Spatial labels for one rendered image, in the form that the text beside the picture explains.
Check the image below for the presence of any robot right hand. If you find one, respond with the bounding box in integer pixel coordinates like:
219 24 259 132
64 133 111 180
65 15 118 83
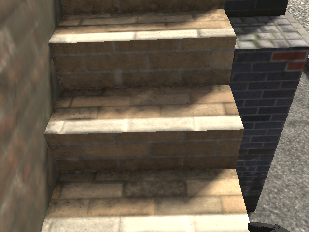
247 221 291 232

